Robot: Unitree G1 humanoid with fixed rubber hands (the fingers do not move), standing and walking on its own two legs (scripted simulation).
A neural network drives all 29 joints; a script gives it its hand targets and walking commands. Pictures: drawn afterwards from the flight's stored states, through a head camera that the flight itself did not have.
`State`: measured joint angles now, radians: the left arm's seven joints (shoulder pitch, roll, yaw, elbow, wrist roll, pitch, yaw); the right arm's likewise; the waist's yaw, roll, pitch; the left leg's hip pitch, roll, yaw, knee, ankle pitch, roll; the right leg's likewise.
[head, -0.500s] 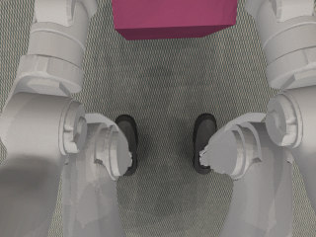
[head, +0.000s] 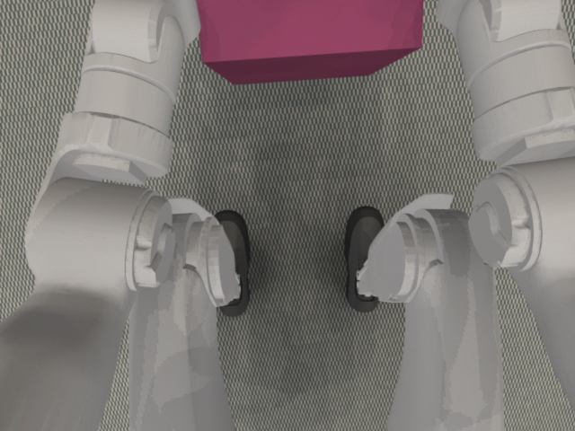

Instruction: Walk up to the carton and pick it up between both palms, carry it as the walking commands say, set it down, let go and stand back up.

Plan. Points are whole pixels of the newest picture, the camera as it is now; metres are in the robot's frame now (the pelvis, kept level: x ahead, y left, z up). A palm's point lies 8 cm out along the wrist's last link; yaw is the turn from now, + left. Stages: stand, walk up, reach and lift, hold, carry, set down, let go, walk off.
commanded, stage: reach and lift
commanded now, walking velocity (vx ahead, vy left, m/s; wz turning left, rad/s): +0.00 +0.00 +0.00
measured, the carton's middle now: out of the picture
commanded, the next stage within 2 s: none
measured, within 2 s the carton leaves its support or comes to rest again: neither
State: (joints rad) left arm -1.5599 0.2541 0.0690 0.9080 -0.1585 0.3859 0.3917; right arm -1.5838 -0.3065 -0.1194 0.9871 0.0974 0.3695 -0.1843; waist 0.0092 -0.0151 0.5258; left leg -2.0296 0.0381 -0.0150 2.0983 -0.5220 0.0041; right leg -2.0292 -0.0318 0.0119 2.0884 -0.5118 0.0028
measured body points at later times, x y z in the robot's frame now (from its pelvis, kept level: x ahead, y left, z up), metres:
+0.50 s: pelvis -0.01 +0.01 +0.03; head +0.32 +0.03 +0.32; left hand +0.56 +0.15 -0.06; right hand +0.57 -0.13 -0.06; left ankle +0.14 +0.13 -0.37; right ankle +0.14 -0.13 -0.37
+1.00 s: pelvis -0.03 +0.00 +0.07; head +0.29 +0.01 +0.38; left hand +0.53 +0.14 +0.01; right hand +0.54 -0.14 +0.00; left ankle +0.14 +0.13 -0.37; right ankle +0.15 -0.13 -0.37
